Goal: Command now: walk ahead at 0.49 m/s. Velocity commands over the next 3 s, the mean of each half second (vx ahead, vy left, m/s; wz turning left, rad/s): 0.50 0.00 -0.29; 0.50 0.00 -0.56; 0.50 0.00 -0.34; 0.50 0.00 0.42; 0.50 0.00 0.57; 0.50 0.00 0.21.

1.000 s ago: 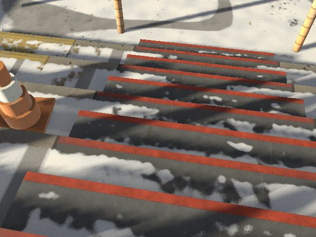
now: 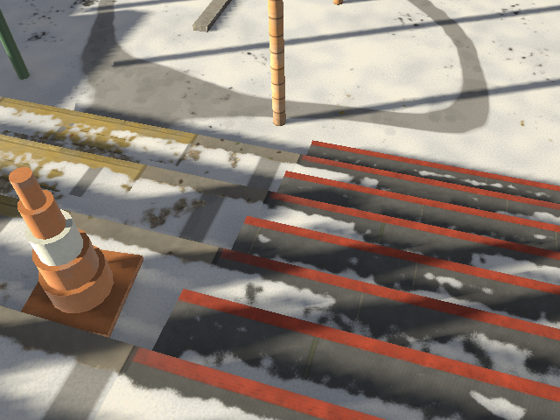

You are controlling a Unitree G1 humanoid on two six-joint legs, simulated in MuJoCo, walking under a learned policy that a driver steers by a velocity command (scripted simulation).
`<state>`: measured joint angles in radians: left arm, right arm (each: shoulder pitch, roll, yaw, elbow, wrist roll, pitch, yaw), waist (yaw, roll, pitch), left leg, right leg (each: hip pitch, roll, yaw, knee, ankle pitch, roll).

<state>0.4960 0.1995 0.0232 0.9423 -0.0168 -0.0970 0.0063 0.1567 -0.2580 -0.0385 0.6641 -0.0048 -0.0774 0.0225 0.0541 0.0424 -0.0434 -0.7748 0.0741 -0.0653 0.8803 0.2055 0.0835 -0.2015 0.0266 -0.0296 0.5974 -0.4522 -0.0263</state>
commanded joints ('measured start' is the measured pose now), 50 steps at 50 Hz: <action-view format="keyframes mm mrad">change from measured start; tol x32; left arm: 1 7 163 29 -60 -14 -8 34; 12 270 100 29 -36 -41 37 -5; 35 -491 54 49 -309 -17 106 -76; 42 127 340 129 -93 -19 109 -57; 50 -256 188 69 -192 32 51 23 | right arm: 1 -155 -1 2 -84 -16 -32 40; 12 401 -112 -40 111 13 -9 50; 50 149 -49 -41 99 -29 -3 -69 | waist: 1 22 -103 49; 12 -125 284 -283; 35 -174 30 187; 40 -16 -410 -200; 45 -92 65 -5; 50 -135 -109 -80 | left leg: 1 326 -87 98 -313 416 7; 8 349 14 -6 -606 250 -13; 11 1245 213 -103 -145 551 93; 15 723 401 -547 -538 -568 240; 27 378 118 160 -386 -382 28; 35 555 265 83 -83 -435 16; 38 448 198 202 431 -92 -31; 40 -172 6 100 1267 -1091 -141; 43 -428 28 -25 991 -790 -135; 50 215 -1 -10 249 -104 -159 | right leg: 1 -252 -105 81 -138 144 -120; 8 6 -140 223 328 109 -102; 12 -677 -35 286 1220 -329 -18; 28 -396 -51 135 126 1041 -28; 35 -461 -92 64 -51 647 -34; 38 78 2 -77 -162 649 -113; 40 666 -211 308 205 1254 -325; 41 753 -313 497 90 1045 -448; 43 513 -393 785 -236 140 -412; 50 -257 -113 362 -105 774 -260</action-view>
